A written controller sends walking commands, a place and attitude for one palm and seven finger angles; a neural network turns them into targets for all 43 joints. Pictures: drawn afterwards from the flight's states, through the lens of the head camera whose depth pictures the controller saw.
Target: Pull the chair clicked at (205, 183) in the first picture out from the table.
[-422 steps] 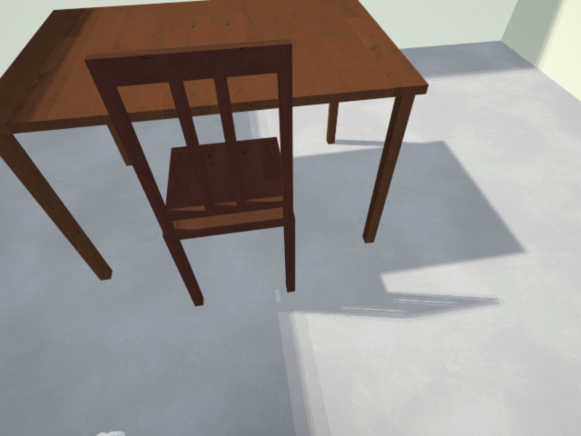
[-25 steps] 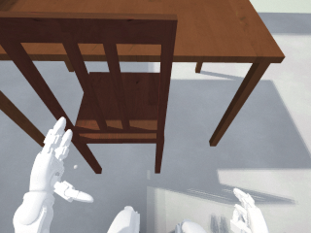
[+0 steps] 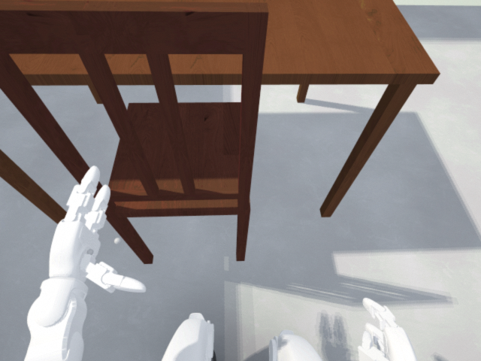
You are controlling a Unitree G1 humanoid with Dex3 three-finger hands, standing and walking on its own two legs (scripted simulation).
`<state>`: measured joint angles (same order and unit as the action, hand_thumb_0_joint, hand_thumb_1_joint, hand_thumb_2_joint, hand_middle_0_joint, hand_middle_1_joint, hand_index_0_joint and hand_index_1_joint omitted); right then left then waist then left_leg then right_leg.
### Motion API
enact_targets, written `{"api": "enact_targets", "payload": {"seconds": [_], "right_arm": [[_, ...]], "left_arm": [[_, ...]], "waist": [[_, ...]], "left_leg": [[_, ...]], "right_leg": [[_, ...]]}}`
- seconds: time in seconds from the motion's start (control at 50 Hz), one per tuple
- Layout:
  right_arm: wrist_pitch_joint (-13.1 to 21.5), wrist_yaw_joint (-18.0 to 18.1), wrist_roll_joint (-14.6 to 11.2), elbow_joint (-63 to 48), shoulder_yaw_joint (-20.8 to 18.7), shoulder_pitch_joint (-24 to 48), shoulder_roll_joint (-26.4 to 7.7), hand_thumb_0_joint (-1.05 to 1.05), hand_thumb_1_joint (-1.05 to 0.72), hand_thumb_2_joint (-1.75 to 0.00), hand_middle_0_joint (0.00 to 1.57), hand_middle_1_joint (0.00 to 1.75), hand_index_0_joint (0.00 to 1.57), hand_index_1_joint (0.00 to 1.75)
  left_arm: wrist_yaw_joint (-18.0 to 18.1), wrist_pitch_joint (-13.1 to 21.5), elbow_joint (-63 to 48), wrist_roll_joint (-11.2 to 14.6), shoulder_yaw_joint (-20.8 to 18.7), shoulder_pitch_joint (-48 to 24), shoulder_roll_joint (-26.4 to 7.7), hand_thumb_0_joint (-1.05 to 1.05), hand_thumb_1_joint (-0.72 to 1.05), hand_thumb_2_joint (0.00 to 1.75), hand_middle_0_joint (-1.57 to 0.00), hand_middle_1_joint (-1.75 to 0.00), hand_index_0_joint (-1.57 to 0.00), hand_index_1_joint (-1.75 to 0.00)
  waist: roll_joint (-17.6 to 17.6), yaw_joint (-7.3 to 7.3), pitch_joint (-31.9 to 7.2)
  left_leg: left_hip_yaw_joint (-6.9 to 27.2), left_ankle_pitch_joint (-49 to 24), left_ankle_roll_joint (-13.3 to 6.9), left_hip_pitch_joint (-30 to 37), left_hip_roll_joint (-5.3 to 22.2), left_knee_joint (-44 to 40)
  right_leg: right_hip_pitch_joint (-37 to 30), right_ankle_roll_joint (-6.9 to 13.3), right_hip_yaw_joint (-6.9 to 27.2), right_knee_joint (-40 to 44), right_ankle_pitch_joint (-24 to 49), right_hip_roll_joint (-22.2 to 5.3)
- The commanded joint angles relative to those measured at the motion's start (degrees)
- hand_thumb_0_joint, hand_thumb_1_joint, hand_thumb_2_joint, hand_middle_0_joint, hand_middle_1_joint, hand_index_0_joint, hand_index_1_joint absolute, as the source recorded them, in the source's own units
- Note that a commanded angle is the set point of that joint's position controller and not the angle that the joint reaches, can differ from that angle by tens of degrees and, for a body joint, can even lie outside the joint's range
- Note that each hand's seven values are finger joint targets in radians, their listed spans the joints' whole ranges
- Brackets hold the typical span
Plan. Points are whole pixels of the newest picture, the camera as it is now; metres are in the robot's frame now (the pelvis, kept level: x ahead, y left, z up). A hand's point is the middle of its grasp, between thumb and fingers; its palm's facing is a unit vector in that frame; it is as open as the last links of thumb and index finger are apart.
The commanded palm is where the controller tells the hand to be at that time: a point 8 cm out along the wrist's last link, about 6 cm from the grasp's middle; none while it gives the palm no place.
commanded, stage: aim the fingers beside a spindle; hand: left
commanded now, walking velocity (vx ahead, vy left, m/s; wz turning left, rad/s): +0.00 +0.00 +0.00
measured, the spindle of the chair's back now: (130, 141) +0.49 +0.23 +0.04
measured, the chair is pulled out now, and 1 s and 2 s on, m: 0.00 0.00 0.00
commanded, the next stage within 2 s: push the fingers through the gap in 1.24 s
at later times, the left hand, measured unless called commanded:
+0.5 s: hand (128, 228) +0.32 +0.20 +0.01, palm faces +0.05 -1.00 -0.03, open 16.9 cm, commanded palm +0.30 +0.25 +0.01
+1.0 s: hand (130, 224) +0.33 +0.20 +0.00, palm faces +0.07 -1.00 -0.04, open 16.9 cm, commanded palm +0.31 +0.25 +0.00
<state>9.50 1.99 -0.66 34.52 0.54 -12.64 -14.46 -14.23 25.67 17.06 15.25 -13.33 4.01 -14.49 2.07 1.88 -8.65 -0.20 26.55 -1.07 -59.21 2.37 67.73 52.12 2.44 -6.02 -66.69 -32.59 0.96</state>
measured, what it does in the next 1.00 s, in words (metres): stands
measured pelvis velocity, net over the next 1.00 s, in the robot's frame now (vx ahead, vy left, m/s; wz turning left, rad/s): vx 0.00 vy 0.01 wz -0.02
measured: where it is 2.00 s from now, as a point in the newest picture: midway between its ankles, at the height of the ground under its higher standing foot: outside the picture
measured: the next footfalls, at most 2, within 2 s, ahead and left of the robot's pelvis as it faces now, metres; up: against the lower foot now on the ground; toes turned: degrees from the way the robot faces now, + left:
none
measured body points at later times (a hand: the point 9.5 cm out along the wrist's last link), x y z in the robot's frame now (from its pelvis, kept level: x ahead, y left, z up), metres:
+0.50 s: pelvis -0.01 +0.01 -0.01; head +0.09 +0.02 +0.43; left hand +0.31 +0.25 +0.02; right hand +0.14 -0.25 -0.11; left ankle +0.05 +0.11 -0.64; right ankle +0.00 -0.10 -0.64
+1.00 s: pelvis +0.00 +0.01 -0.02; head +0.10 +0.02 +0.42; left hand +0.32 +0.25 +0.01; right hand +0.13 -0.25 -0.12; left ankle +0.05 +0.11 -0.64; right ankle +0.00 -0.10 -0.64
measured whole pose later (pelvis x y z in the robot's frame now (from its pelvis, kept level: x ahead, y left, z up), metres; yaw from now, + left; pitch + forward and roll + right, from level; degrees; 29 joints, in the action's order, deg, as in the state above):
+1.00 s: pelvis +0.00 +0.01 -0.02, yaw -1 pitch +21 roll -3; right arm 4.2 0.4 -0.1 34.3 0.6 -12.8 -14.3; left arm -9.2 27.9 25.1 12.1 -13.3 -5.5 -14.4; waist 1.9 2.8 -9.2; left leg -0.7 28.0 -1.8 -65.8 2.5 72.4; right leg 58.8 1.9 -5.4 -71.3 -33.8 0.9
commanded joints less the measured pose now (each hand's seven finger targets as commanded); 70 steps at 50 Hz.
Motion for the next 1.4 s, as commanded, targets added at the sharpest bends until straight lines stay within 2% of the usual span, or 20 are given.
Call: {"api": "enact_targets", "payload": {"seconds": [0.0, 0.08, 0.28, 0.34, 0.4, 0.58, 0.6, 0.66, 0.68, 0.72, 0.82, 0.86, 0.92, 0.98, 1.12, 1.16, 1.26, 1.28, 1.3, 1.38], "right_arm": [[2.27, 0.6, -0.12, -7.71, -3.24, 0.5, -8.28, 0.0, -0.9, -0.9, 0.2, 0.3, 0.2, 0.3], [1.67, 0.57, 0.11, -7.46, -3.19, 0.44, -8.52, 0.0, -0.9, -0.9, 0.2, 0.3, 0.2, 0.3], [0.22, 0.37, 0.23, -6.88, -3.09, 0.16, -8.57, 0.0, -0.9, -0.9, 0.2, 0.3, 0.2, 0.3], [0.0, 0.29, 0.19, -7.2, -3.24, 0.03, -8.73, 0.0, -0.9, -0.9, 0.2, 0.3, 0.2, 0.3], [-0.32, 0.19, 0.34, -6.73, -3.21, -0.19, -8.63, 0.0, -0.9, -0.9, 0.2, 0.3, 0.2, 0.3], [-1.37, 0.03, 0.53, -6.22, -3.18, -0.68, -9.05, 0.0, -0.9, -0.9, 0.2, 0.3, 0.2, 0.3], [-1.37, -0.03, 0.51, -6.33, -3.1, -0.58, -8.97, 0.0, -0.9, -0.9, 0.2, 0.3, 0.2, 0.3], [-1.75, -0.22, 0.57, -6.59, -3.34, -1.14, -9.25, 0.0, -0.9, -0.9, 0.2, 0.3, 0.2, 0.3], [-1.86, -0.36, 0.5, -6.95, -3.3, -0.89, -9.09, 0.0, -0.9, -0.9, 0.2, 0.3, 0.2, 0.3], [-2.15, -0.51, 0.46, -7.05, -3.54, -1.11, -9.13, 0.0, -0.9, -0.9, 0.2, 0.3, 0.2, 0.3], [-3.07, -0.67, 0.38, -7.03, -3.32, -0.91, -8.9, 0.0, -0.9, -0.9, 0.2, 0.3, 0.2, 0.3], [-3.04, -0.5, 0.42, -6.67, -3.27, -0.92, -8.94, 0.0, -0.9, -0.9, 0.2, 0.3, 0.2, 0.3], [-2.72, -0.59, 0.45, -6.84, -3.45, -0.76, -8.72, 0.0, -0.9, -0.9, 0.2, 0.3, 0.2, 0.3], [-2.44, -0.69, 0.36, -6.54, -3.45, -0.72, -8.8, 0.0, -0.9, -0.9, 0.2, 0.3, 0.2, 0.3], [-2.8, -0.32, 0.39, -6.64, -3.33, -0.42, -8.92, 0.0, -0.9, -0.9, 0.2, 0.3, 0.2, 0.3], [-2.76, -0.29, 0.52, -6.61, -3.13, -0.53, -8.75, 0.0, -0.9, -0.9, 0.2, 0.3, 0.2, 0.3], [-2.36, -0.63, 0.4, -7.24, -3.3, -0.62, -8.6, 0.0, -0.9, -0.9, 0.2, 0.3, 0.2, 0.3], [-2.4, -0.8, 0.36, -7.32, -3.2, -0.39, -8.5, 0.0, -0.9, -0.9, 0.2, 0.3, 0.2, 0.3], [-2.53, -0.7, 0.2, -6.93, -3.23, -0.57, -8.71, 0.0, -0.9, -0.9, 0.2, 0.3, 0.2, 0.3], [-2.5, 0.01, 0.16, -5.74, -3.15, -0.73, -9.29, 0.0, -0.9, -0.9, 0.2, 0.3, 0.2, 0.3]], "left_arm": [[1.19, 3.72, -10.28, 0.53, -3.29, -7.85, -8.4, 0.0, -0.5, 0.3, -0.06, -0.08, -0.06, -0.08], [2.32, 4.54, -9.73, -0.4, -2.43, -12.33, -8.29, 0.0, -0.5, 0.3, -0.06, -0.08, -0.06, -0.08], [2.75, 4.85, -6.19, -0.98, -2.85, -16.97, -8.95, 0.0, -0.5, 0.3, -0.06, -0.08, -0.06, -0.08], [2.8, 4.95, -5.66, -1.0, -3.82, -15.48, -9.75, 0.0, -0.5, 0.3, -0.06, -0.08, -0.06, -0.08], [3.07, 5.07, -5.24, -1.07, -2.1, -18.79, -8.19, 0.0, -0.5, 0.3, -0.06, -0.08, -0.06, -0.08], [4.05, 5.9, -0.9, -2.11, -3.89, -23.52, -10.17, 0.0, -0.5, 0.3, -0.06, -0.08, -0.06, -0.08], [3.98, 5.96, -1.17, -2.36, -2.15, -24.93, -8.71, 0.0, -0.5, 0.3, -0.06, -0.08, -0.06, -0.08], [4.57, 5.93, -1.48, -2.43, -4.58, -23.09, -10.95, 0.0, -0.5, 0.3, -0.06, -0.08, -0.06, -0.08], [4.53, 5.87, -2.65, -2.38, -2.37, -23.17, -8.91, 0.0, -0.5, 0.3, -0.06, -0.08, -0.06, -0.08], [4.95, 5.69, -3.84, -2.2, -3.42, -21.25, -9.7, 0.0, -0.5, 0.3, -0.06, -0.08, -0.06, -0.08], [5.75, 5.14, -2.16, -2.26, -3.4, -19.57, -9.09, 0.0, -0.5, 0.3, -0.06, -0.08, -0.06, -0.08], [5.81, 5.87, -2.31, -2.46, -4.81, -21.43, -10.75, 0.0, -0.5, 0.3, -0.06, -0.08, -0.06, -0.08], [5.24, 6.92, -4.31, -2.13, -3.45, -20.0, -9.27, 0.0, -0.5, 0.3, -0.06, -0.08, -0.06, -0.08], [4.66, 6.83, -4.42, -2.35, 0.22, -21.25, -6.58, 0.0, -0.5, 0.3, -0.06, -0.08, -0.06, -0.08], [5.04, 6.07, -1.03, -2.27, -3.65, -21.5, -9.58, 0.0, -0.5, 0.3, -0.06, -0.08, -0.06, -0.08], [4.92, 6.68, -1.73, -2.38, -5.65, -22.3, -11.8, 0.0, -0.5, 0.3, -0.06, -0.08, -0.06, -0.08], [3.83, 6.7, -5.22, -1.64, -3.69, -18.61, -9.88, 0.0, -0.5, 0.3, -0.06, -0.08, -0.06, -0.08], [3.47, 6.09, -4.66, -1.41, -1.77, -18.02, -7.95, 0.0, -0.5, 0.3, -0.06, -0.08, -0.06, -0.08], [3.3, 5.63, -3.43, -1.43, -1.74, -18.74, -8.11, 0.0, -0.5, 0.3, -0.06, -0.08, -0.06, -0.08], [3.54, 5.39, -0.97, -1.95, -2.59, -26.83, -9.71, 0.0, -0.5, 0.3, -0.06, -0.08, -0.06, -0.08]], "waist": [[1.65, 0.0, -16.54], [0.79, 0.85, -16.52], [1.52, 0.96, -18.18], [1.87, 0.18, -19.62], [1.49, 1.19, -19.52], [1.88, 1.06, -19.99], [2.78, 1.47, -20.35], [2.88, 0.19, -22.98], [3.5, 0.78, -23.19], [3.14, 0.12, -24.33], [0.11, 0.84, -21.24], [1.16, 0.89, -20.47], [2.05, 0.65, -22.21], [2.85, 1.98, -20.52], [-0.57, 1.15, -20.02], [2.22, 0.23, -21.17], [3.87, 0.09, -24.34], [3.41, 0.64, -22.65], [1.15, 1.29, -21.05], [1.17, 2.51, -18.26]], "left_leg": [[2.5, -10.75, -0.68, 15.36, -0.86, -7.83], [3.15, -9.52, -0.62, 15.06, -0.62, -7.31], [3.04, -9.57, -0.53, 13.92, -0.67, -5.87], [3.18, -10.56, -0.44, 14.69, -0.58, -5.85], [3.22, -9.97, -0.43, 14.6, -0.55, -5.22], [3.46, -8.57, -0.27, 12.79, -0.57, -4.16], [3.41, -8.69, -0.29, 13.11, -0.61, -3.95], [3.68, -10.81, -0.06, 14.8, -0.48, -4.1], [3.67, -11.98, -0.11, 16.17, -0.41, -4.25], [3.57, -12.91, 0.0, 16.73, -0.35, -4.41], [3.06, -10.66, -0.34, 12.83, -0.64, -4.21], [3.06, -10.56, -0.3, 12.34, -0.63, -3.89], [3.1, -12.19, -0.18, 14.72, -0.59, -3.92], [3.97, -11.88, -0.12, 16.54, -0.25, -4.14], [2.77, -8.87, -0.59, 11.07, -0.96, -3.02], [2.66, -9.35, -0.41, 11.28, -1.03, -2.83], [3.09, -15.17, -0.21, 16.2, -0.63, -3.4], [3.09, -14.03, -0.25, 15.59, -0.71, -3.57], [3.25, -12.12, -0.35, 13.95, -0.55, -3.53], [3.42, -7.52, -0.53, 10.87, -0.67, -2.62]], "right_leg": [[-4.07, -1.35, 4.34, 9.93, 13.74, -0.09], [-1.7, -1.27, 4.06, 9.08, 12.05, 0.08], [-0.59, -1.12, 4.41, 7.86, 12.3, 0.26], [-0.73, -0.86, 4.22, 7.42, 12.56, 0.42], [0.62, -1.14, 4.16, 7.28, 12.21, 0.32], [2.76, -0.9, 4.18, 5.9, 10.44, 0.41], [3.31, -0.89, 4.14, 5.67, 10.48, 0.35], [2.28, -0.72, 3.97, 5.2, 12.03, 0.42], [2.6, -0.79, 3.9, 5.4, 13.03, 0.4], [1.4, -0.81, 3.89, 5.46, 13.98, 0.4], [0.5, -1.18, 4.19, 5.97, 13.36, 0.46], [0.87, -1.01, 4.31, 5.64, 13.44, 0.38], [0.61, -0.87, 4.2, 5.58, 14.51, 0.41], [3.77, -0.85, 3.56, 5.68, 13.08, 0.36], [1.1, -1.0, 4.8, 6.09, 12.09, 0.3], [0.6, -0.76, 5.17, 5.56, 12.25, 0.32], [-0.23, -0.7, 4.48, 5.01, 17.14, 0.5], [0.3, -0.8, 4.32, 5.54, 16.22, 0.48], [0.88, -0.95, 4.22, 5.81, 14.7, 0.49], [4.18, -0.97, 4.57, 5.82, 10.28, 0.47]]}}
